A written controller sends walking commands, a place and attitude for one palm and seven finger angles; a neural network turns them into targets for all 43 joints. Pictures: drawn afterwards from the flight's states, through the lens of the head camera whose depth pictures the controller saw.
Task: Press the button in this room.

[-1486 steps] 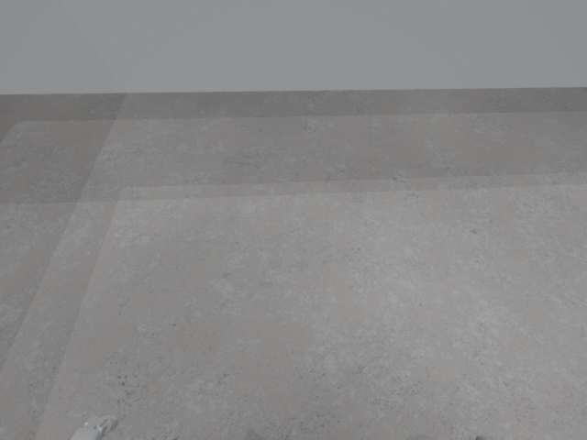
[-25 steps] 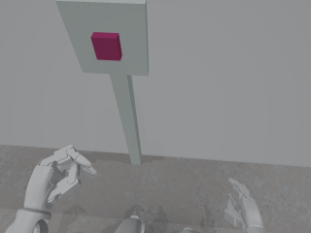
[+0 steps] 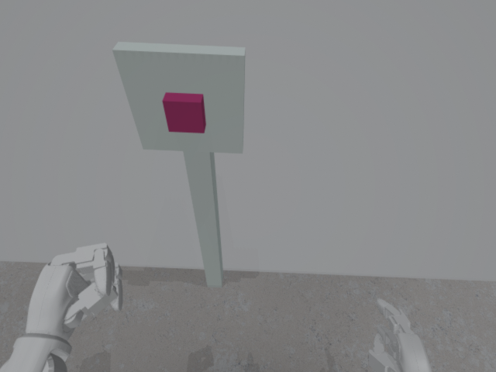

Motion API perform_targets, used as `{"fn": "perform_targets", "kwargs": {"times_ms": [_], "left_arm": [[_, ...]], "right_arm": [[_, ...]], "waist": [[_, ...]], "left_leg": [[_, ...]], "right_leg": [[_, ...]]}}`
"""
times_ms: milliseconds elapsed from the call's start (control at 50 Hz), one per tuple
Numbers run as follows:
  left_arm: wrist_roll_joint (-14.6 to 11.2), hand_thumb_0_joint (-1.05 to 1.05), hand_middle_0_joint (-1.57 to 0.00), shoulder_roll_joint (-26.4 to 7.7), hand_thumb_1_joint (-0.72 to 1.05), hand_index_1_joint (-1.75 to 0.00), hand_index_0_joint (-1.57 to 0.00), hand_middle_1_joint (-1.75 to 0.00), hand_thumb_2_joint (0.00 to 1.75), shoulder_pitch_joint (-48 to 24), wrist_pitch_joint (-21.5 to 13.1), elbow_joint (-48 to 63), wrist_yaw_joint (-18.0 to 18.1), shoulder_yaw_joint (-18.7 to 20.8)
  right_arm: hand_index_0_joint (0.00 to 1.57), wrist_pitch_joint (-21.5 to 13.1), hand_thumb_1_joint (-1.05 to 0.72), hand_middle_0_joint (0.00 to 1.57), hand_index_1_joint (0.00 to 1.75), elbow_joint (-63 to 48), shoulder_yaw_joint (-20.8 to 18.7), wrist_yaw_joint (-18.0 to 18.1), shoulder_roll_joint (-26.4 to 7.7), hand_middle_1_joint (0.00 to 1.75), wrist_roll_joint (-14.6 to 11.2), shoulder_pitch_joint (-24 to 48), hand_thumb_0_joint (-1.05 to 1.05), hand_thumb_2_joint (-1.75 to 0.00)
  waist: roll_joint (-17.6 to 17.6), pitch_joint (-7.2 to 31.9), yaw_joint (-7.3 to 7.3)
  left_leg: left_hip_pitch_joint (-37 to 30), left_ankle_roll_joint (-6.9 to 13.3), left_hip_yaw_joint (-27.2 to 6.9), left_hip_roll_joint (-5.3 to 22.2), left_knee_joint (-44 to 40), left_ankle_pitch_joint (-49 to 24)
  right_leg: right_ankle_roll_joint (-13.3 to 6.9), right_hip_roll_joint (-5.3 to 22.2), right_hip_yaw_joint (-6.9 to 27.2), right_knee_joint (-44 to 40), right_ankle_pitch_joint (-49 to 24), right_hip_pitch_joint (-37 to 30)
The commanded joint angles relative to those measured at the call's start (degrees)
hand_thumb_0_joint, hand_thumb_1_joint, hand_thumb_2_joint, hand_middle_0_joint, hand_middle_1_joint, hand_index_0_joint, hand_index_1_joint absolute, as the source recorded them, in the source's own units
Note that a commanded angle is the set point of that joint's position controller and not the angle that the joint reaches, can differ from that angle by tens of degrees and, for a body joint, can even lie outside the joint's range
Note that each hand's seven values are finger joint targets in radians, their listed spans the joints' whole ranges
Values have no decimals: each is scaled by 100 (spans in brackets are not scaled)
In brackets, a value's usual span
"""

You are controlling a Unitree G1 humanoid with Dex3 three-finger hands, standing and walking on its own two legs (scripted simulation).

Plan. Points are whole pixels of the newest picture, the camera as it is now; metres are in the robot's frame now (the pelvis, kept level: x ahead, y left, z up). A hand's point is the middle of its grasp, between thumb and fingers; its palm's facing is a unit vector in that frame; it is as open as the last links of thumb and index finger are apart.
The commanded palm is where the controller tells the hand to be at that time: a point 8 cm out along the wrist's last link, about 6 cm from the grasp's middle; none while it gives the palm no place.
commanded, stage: raise the hand and make a fist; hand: left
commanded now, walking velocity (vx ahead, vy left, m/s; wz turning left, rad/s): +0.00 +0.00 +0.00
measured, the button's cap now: (185, 112) +0.52 +0.16 +0.15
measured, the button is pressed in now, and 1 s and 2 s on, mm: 0 0 0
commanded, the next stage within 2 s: aim a knuckle at the button in 0.82 s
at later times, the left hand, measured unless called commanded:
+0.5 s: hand (84, 251) +0.23 +0.22 +0.14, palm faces +0.03 -1.00 -0.06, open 3.1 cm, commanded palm +0.19 +0.27 +0.15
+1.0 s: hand (113, 260) +0.22 +0.19 +0.14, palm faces +0.06 -1.00 -0.06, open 3.1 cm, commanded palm +0.21 +0.24 +0.15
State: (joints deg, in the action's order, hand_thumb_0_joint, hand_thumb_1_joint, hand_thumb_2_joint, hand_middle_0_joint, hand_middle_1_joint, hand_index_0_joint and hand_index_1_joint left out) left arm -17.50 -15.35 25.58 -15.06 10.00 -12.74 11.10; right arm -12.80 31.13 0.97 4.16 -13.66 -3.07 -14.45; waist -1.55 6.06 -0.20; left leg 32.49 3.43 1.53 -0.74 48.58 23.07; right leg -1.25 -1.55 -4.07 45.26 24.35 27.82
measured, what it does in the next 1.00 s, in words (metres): stands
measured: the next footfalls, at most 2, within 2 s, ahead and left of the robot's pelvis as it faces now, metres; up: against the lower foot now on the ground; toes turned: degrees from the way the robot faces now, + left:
none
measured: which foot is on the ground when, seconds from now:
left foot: down 0.00-1.00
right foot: down 0.00-1.00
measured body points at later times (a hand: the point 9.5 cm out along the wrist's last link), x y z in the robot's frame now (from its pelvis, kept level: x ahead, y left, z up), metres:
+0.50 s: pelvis +0.00 +0.01 +0.02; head -0.01 +0.01 +0.47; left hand +0.22 +0.28 +0.15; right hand +0.18 -0.21 -0.05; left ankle +0.02 +0.08 -0.70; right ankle -0.01 -0.11 -0.70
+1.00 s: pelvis +0.00 -0.03 +0.02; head -0.02 -0.04 +0.47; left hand +0.22 +0.24 +0.14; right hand +0.18 -0.25 -0.05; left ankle +0.02 +0.08 -0.70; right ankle -0.01 -0.11 -0.70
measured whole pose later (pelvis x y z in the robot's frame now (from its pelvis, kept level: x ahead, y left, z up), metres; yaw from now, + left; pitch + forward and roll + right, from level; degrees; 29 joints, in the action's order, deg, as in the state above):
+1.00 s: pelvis +0.00 -0.03 +0.02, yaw +1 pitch +0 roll -1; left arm -17.9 -16.7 14.5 -1.3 6.7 -14.8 14.1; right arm -13.6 34.7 3.7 5.2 -14.2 -3.5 -13.8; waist -3.0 2.8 -2.0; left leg 19.1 1.5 0.3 -0.6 35.7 16.9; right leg -3.0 -2.3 -4.9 33.4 19.1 14.7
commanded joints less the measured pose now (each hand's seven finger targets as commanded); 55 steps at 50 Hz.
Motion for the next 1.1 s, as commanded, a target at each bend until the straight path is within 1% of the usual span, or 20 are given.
{"fn": "perform_targets", "kwargs": {"times_ms": [0, 60, 120, 180, 280, 340, 360, 400, 480, 560, 640, 660, 680, 720, 800, 840, 860, 940, 980, 1080], "left_arm": [[-88, 0, -130, -560, 90, -150, -130, -150, 90, -537, -129, 1301, 156, 387], [-38, 0, -130, -538, 90, -150, -130, -150, 90, -601, 346, 891, -55, 242], [-18, 0, -130, -777, 90, -150, -130, -150, 90, -1008, 679, 1180, -149, 373], [-29, 0, -130, -1092, 90, -150, -130, -150, 90, -1516, 739, 1570, -55, 710], [-119, 0, -130, -1033, 90, -150, -130, -150, 90, -1968, 664, 1598, 2, 760], [-106, 0, -130, -959, 90, -150, -130, -150, 90, -1955, 874, 1268, -126, 637], [-118, 0, -130, -952, 90, -150, -130, -150, 90, -1927, 999, 1089, -185, 622], [-118, 0, -130, -1033, 90, -150, -130, -150, 90, -2040, 1237, 1076, -270, 637], [-187, 0, -130, -1019, 90, -150, -130, -150, 90, -1755, 1543, 927, -331, 771], [-221, 0, -130, -1185, 90, -150, -130, -150, 90, -1957, 1306, 1330, -178, 1004], [-121, 0, -130, -1021, 90, -150, -130, -150, 90, -2090, 958, 1439, -28, 836], [-83, 0, -130, -1038, 90, -150, -130, -150, 90, -2090, 937, 1359, -17, 801], [-62, 0, -130, -965, 90, -150, -130, -150, 90, -2098, 921, 1353, -38, 708], [-44, 0, -130, -965, 90, -150, -130, -150, 90, -1989, 964, 1149, -95, 665], [-92, 0, -130, -1105, 90, -150, -130, -150, 90, -1908, 1125, 958, -195, 783], [-140, 0, -130, -1129, 90, -150, -130, -150, 90, -1940, 1138, 998, -208, 866], [-196, 0, -130, -1149, 90, -150, -130, -150, 90, -1915, 1138, 901, -211, 937], [-198, 0, -130, -1083, 90, -150, -130, -150, 90, -2388, 906, 1043, -144, 856], [-129, 0, -130, -980, 90, -150, -130, -150, 90, -2879, 833, 825, -119, 629], [-57, 0, -130, -1001, 90, -150, -130, -150, 90, -3058, 800, 226, -157, 548]], "right_arm": [[20, -281, -90, 20, 30, -875, -193, -54, -719, 30, 19, 393, 0, -90], [20, -237, -90, 20, 30, -857, -170, -38, -795, 30, -8, 396, 0, -90], [20, -233, -90, 20, 30, -930, -130, 11, -799, 30, -30, 438, 0, -90], [20, -242, -90, 20, 30, -924, -58, 43, -754, 30, 10, 519, 0, -90], [20, -308, -90, 20, 30, -774, 4, 58, -706, 30, 9, 604, 0, -90], [20, -343, -90, 20, 30, -690, 9, 64, -739, 30, -19, 607, 0, -90], [20, -345, -90, 20, 30, -672, 14, 68, -768, 30, -29, 619, 0, -90], [20, -339, -90, 20, 30, -690, 2, 100, -779, 30, -62, 676, 0, -90], [20, -318, -90, 20, 30, -743, -8, 102, -783, 30, -63, 746, 0, -90], [20, -334, -90, 20, 30, -729, -14, 77, -767, 30, 13, 749, 0, -90], [20, -399, -90, 20, 30, -645, -18, 43, -705, 30, 18, 672, 0, -90], [20, -392, -90, 20, 30, -599, -19, 32, -737, 30, 20, 633, 0, -90], [20, -398, -90, 20, 30, -606, -34, 37, -728, 30, 2, 671, 0, -90], [20, -407, -90, 20, 30, -589, -35, 55, -738, 30, -8, 665, 0, -90], [20, -381, -90, 20, 30, -633, -43, 109, -762, 30, -29, 717, 0, -90], [20, -381, -90, 20, 30, -645, -37, 126, -753, 30, -25, 749, 0, -90], [20, -376, -90, 20, 30, -623, -32, 129, -758, 30, -15, 741, 0, -90], [20, -435, -90, 20, 30, -556, -23, 132, -718, 30, -23, 760, 0, -90], [20, -447, -90, 20, 30, -461, -8, 132, -721, 30, -33, 749, 0, -90], [20, -449, -90, 20, 30, -407, -60, 153, -761, 30, -49, 688, 0, -90]], "waist": [[-388, 499, -30], [-68, 252, 18], [-216, 375, -52], [-290, 560, -128], [-417, 478, -118], [-498, 405, -127], [-299, 351, -141], [-378, 309, -172], [1, 303, -233], [29, 448, -244], [-513, 358, -178], [-272, 284, -145], [-447, 257, -133], [-402, 142, -119], [37, 135, -155], [6, 240, -177], [330, 190, -170], [-62, 271, -106], [-179, 58, 13], [239, 279, 3]], "left_leg": [[-1224, -308, -720, 267, -1144, -1461], [-1180, -265, -738, 267, -1268, -1283], [-1418, -312, -781, 273, -1435, -1394], [-1644, -332, -827, 269, -1574, -1414], [-1922, -395, -886, 283, -1774, -1366], [-2000, -411, -915, 285, -1879, -1317], [-1914, -370, -881, 261, -1896, -1273], [-1947, -356, -857, 243, -1969, -1217], [-1880, -279, -726, 175, -1979, -1287], [-2017, -255, -636, 155, -1890, -1632], [-2152, -271, -580, 145, -1892, -1613], [-2064, -237, -587, 153, -1877, -1539], [-2093, -221, -556, 138, -1876, -1468], [-2014, -198, -543, 122, -1908, -1253], [-1851, -124, -475, 75, -1867, -1181], [-1876, -121, -436, 58, -1826, -1281], [-1772, -107, -430, 61, -1784, -1286], [-1909, -107, -366, 27, -1707, -1370], [-1850, -104, -378, 34, -1683, -1221], [-1713, -79, -335, 12, -1561, -1239]], "right_leg": [[-46, -50, -109, -625, -1102, 63], [-30, -54, -78, -845, -1107, -57], [-41, -26, -84, -946, -1184, -234], [-64, -25, -87, -1032, -1147, -414], [-77, -44, -95, -1191, -1112, -509], [-67, -20, -98, -1295, -1143, -567], [-72, -33, -82, -1371, -1157, -674], [-67, -3, -72, -1448, -1157, -739], [-45, 1, -55, -1584, -1231, -903], [-45, -29, -12, -1591, -1450, -984], [-58, -4, 12, -1607, -1404, -860], [-55, -27, 29, -1637, -1373, -887], [-53, 2, 58, -1663, -1331, -846], [-40, 29, 84, -1734, -1193, -839], [11, 67, 199, -1865, -1164, -988], [26, 85, 223, -1860, -1270, -1061], [55, 76, 273, -1898, -1250, -1095], [75, 121, 333, -1872, -1409, -1044], [77, 126, 389, -1898, -1206, -880], [158, 216, 613, -1930, -1298, -1025]]}}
